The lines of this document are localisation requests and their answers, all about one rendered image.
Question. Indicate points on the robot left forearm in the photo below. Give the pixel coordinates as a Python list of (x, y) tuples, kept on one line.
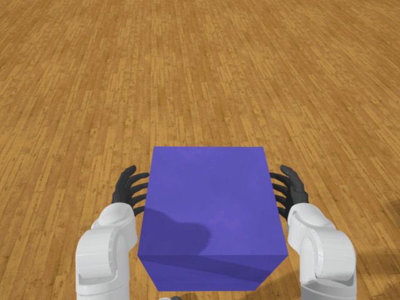
[(102, 255)]

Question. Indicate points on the robot right hand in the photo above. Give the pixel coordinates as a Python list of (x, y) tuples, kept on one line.
[(294, 190)]

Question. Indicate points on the robot right forearm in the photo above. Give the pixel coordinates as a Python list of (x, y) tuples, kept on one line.
[(327, 256)]

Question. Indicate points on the robot left hand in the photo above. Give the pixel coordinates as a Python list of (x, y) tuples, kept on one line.
[(123, 191)]

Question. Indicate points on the carton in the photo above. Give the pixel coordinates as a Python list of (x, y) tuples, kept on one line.
[(211, 221)]

